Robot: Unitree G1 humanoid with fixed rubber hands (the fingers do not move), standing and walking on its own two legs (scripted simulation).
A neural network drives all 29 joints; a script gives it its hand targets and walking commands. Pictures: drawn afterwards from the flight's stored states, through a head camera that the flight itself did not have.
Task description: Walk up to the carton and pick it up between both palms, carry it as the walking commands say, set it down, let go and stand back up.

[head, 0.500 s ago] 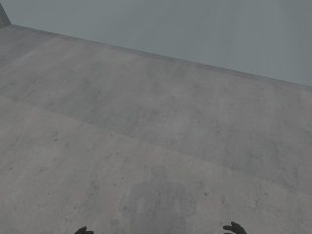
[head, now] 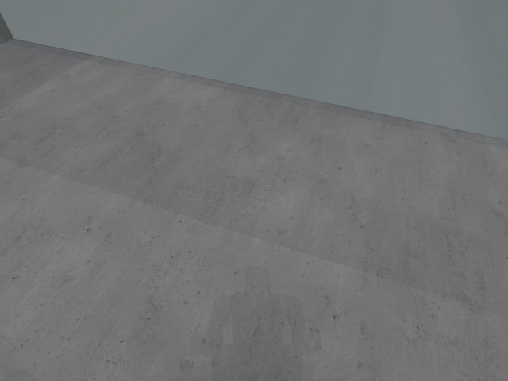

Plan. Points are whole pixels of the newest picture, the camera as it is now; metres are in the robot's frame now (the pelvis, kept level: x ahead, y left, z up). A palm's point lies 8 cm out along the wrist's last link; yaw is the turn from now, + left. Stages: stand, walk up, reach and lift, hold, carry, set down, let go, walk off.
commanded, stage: walk up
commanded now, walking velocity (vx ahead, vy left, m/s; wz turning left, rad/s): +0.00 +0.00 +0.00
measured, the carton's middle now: out of the picture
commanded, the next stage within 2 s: none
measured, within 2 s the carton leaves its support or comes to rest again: neither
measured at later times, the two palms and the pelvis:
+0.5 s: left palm out of the picture +0.16 +0.18 -0.10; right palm out of the picture -0.01 -0.33 -0.13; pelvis -0.01 -0.05 -0.01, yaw -14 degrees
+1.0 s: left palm out of the picture +0.16 +0.19 -0.12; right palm out of the picture -0.05 -0.28 -0.08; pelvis +0.00 -0.01 +0.02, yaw -28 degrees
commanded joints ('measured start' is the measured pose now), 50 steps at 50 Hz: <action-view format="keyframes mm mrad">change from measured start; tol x32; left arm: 1 27 77 21 -33 0 -11 5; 50 136 118 56 -17 34 51 -39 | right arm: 1 26 -91 -24 -43 0 -14 -5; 50 -29 -186 -6 42 -3 -16 -32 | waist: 1 0 15 -34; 18 3 208 -31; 22 24 -369 -93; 50 21 169 18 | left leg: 1 33 74 -68 -104 364 27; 16 34 391 -51 -202 567 137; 22 -373 125 162 464 -357 -68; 25 -321 102 30 540 -211 -63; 41 132 28 19 -209 132 -72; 44 170 527 -430 -381 108 130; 50 64 269 -37 -320 412 59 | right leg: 1 23 -40 20 -65 276 -48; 9 -210 -39 34 79 304 -23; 13 -319 -34 -64 421 -305 16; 20 131 15 -85 -97 131 -24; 22 271 -378 374 -206 559 -119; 39 -55 -196 326 -254 360 -195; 44 -419 41 26 396 -247 -9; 50 -303 38 8 616 -11 23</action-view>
